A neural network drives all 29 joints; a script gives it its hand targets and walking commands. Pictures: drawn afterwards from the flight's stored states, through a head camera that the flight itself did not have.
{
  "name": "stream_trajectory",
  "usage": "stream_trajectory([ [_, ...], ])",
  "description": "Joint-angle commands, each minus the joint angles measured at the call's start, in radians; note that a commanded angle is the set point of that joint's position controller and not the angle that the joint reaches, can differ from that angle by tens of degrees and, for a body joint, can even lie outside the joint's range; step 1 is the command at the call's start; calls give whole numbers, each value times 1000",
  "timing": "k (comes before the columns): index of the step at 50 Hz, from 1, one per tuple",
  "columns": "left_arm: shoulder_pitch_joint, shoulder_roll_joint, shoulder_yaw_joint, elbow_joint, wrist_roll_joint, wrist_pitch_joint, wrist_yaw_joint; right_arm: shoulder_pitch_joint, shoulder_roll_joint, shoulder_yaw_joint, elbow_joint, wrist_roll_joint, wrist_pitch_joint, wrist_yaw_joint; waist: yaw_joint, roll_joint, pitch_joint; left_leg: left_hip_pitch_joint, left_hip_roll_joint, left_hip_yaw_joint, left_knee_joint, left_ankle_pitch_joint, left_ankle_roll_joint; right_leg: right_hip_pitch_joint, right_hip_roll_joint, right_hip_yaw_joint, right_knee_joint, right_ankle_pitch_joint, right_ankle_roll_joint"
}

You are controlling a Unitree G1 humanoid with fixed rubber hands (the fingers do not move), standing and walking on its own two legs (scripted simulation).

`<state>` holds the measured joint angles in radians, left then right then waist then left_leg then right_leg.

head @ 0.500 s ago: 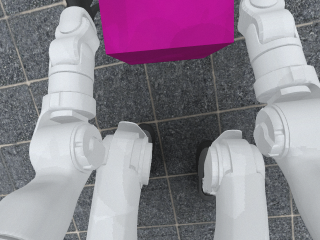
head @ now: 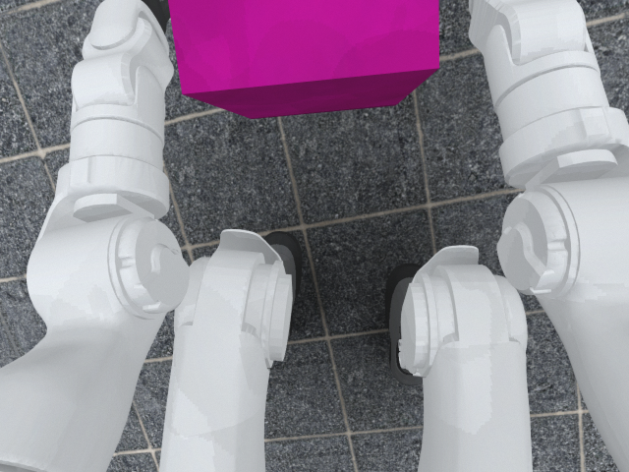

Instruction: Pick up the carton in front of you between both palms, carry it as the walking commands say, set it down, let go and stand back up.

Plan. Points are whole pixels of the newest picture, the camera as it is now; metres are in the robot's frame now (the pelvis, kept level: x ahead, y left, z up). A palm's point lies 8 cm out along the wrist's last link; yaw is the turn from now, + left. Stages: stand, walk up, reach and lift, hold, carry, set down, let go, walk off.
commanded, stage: set down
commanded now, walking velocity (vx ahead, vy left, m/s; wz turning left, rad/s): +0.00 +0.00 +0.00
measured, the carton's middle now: (309, 3) +0.55 +0.07 -0.24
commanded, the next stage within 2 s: let go in 1.72 s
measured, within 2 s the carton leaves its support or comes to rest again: neither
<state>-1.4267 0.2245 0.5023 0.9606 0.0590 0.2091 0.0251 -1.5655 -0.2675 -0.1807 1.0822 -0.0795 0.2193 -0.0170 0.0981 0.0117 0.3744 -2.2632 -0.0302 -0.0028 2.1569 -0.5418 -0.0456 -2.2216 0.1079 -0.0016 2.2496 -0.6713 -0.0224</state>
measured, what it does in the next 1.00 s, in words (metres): stands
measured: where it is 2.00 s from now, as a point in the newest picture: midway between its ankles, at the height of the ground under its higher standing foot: (341, 327)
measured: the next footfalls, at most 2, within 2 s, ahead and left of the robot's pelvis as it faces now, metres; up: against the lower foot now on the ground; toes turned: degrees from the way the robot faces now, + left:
none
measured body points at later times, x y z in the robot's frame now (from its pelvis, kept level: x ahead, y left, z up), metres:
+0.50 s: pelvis -0.01 +0.00 -0.01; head +0.37 -0.01 +0.22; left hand +0.53 +0.23 -0.18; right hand +0.58 -0.10 -0.20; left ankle +0.12 +0.13 -0.34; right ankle +0.08 -0.10 -0.34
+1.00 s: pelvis +0.00 +0.01 +0.05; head +0.35 +0.02 +0.32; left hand +0.54 +0.24 -0.08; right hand +0.61 -0.13 -0.08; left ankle +0.12 +0.13 -0.34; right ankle +0.08 -0.10 -0.34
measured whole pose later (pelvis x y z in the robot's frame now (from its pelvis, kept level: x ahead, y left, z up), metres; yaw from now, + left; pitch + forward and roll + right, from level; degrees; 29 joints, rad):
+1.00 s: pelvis +0.00 +0.01 +0.05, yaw +1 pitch +40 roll +2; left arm -1.36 0.25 0.29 0.91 -0.16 0.17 0.16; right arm -1.54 -0.46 -0.05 1.10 0.10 0.20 -0.05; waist 0.12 -0.01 0.23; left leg -2.20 -0.05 0.00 1.99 -0.50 -0.03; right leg -2.14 0.08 0.01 2.08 -0.64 -0.01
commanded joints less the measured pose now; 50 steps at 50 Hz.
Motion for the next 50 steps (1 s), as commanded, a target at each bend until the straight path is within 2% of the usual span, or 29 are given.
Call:
stream_trajectory([
  [1, -428, -831, -279, -19, -71, 12, -232, -326, 731, 180, -37, 32, -18, 187, -14, -116, -813, 432, -67, 49, -76, 263, 26, 346, 15, 29, -235, 282, -11],
  [9, -386, -751, -239, 21, -56, 15, -224, -240, 677, 130, 0, -41, 8, 197, -51, -110, -695, 401, -69, 38, -70, 208, 24, 333, 8, 35, -229, 248, -21],
  [17, -360, -660, -182, 57, -31, 5, -196, -237, 580, 102, 9, -85, 8, 193, -44, -117, -674, 406, -61, 54, -59, 177, 13, 376, -6, 46, -225, 227, -10],
  [19, -322, -546, -137, 71, -22, -12, -164, -242, 449, 76, 3, -89, -7, 165, -34, -120, -698, 431, -52, 60, -54, 189, 0, 411, -17, 48, -224, 241, 2],
  [21, -248, -278, -51, 79, -7, -44, -95, -210, 163, 17, -4, -96, -30, 98, -24, -126, -735, 468, -36, 64, -55, 200, -17, 456, -32, 46, -227, 257, 17],
  [23, -200, 39, -11, 65, -19, -101, -1, -225, -159, 16, -37, -52, -70, 6, -12, -124, -806, 511, -20, 63, -56, 227, -28, 491, -47, 47, -231, 279, 33],
  [25, -238, 160, -39, 75, -75, -139, 54, -332, -261, 75, -61, 45, -98, -46, 24, -132, -917, 535, -9, 64, -48, 305, -20, 519, -57, 61, -219, 340, 44],
  [27, -270, 196, -79, 110, -132, -158, 67, -396, -272, 150, -68, 140, -112, -57, 54, -162, -982, 521, 3, 62, -38, 350, -3, 544, -65, 72, -201, 392, 46],
  [29, -305, 231, -114, 86, -172, -174, 75, -433, -268, 209, -78, 216, -120, -51, 90, -177, -1040, 530, 12, 59, -38, 397, 12, 553, -69, 80, -186, 429, 46],
  [32, -321, 265, -148, 51, -196, -184, 88, -439, -259, 275, -55, 302, -117, -32, 139, -165, -1132, 618, 21, 60, -48, 456, 23, 548, -69, 76, -179, 430, 46],
  [34, -301, 266, -166, 36, -210, -179, 93, -413, -263, 295, -23, 331, -111, -23, 150, -151, -1175, 680, 23, 60, -62, 477, 24, 529, -68, 64, -186, 410, 44],
  [36, -274, 252, -182, 15, -222, -168, 97, -380, -275, 294, 1, 333, -105, -19, 143, -140, -1219, 742, 23, 59, -79, 492, 24, 511, -65, 46, -198, 389, 42],
  [38, -250, 229, -198, -23, -235, -153, 101, -354, -296, 272, 3, 313, -99, -22, 122, -134, -1298, 812, 16, 58, -98, 507, 23, 516, -61, 25, -215, 378, 37],
  [42, -220, 197, -222, -145, -253, -106, 120, -337, -341, 192, -88, 252, -72, -40, 67, -121, -1486, 958, -9, 59, -157, 523, 20, 534, -45, -18, -280, 358, 25],
  [45, -199, 166, -220, -173, -240, -68, 132, -311, -356, 130, -111, 202, -44, -46, 37, -103, -1463, 939, -22, 61, -222, 461, 14, 511, -40, -26, -344, 302, 14],
  [47, -185, 145, -209, -164, -221, -54, 133, -290, -346, 103, -94, 178, -35, -40, 30, -92, -1392, 884, -24, 61, -260, 415, 10, 481, -39, -24, -380, 268, 11],
  [50, -166, 126, -188, -162, -192, -47, 132, -271, -321, 87, -75, 164, -35, -24, 38, -88, -1335, 826, -25, 65, -314, 383, 5, 475, -37, -17, -432, 256, 10],
])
